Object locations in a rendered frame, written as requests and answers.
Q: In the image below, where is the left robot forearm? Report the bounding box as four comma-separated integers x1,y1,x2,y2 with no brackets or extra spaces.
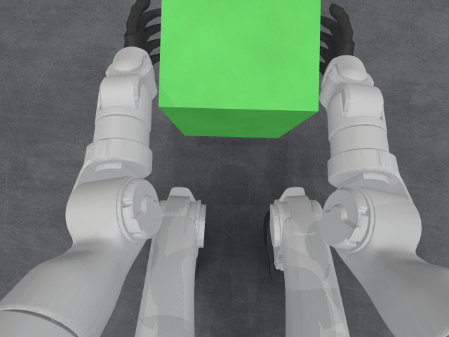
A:
65,46,157,229

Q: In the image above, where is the robot right upper arm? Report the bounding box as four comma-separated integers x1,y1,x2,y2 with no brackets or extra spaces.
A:
319,185,449,337

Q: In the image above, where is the robot right hand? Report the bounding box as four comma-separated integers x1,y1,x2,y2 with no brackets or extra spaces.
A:
319,4,355,75

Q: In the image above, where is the robot left hand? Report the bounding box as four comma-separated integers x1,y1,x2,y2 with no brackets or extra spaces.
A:
124,0,161,65

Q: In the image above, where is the robot shin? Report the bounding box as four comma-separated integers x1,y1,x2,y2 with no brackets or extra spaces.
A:
159,187,199,258
273,187,323,270

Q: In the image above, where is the right robot forearm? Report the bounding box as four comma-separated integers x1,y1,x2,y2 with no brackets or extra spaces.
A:
319,55,414,204

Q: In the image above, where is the right robot shin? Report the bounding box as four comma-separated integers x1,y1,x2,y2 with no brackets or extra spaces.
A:
273,187,323,270

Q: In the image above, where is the robot left upper arm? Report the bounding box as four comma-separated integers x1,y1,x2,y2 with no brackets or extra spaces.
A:
0,176,163,337

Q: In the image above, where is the left robot shin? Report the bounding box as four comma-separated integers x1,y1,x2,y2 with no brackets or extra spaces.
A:
159,187,199,258

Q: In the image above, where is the carton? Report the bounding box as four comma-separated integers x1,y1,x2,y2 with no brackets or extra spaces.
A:
159,0,321,138

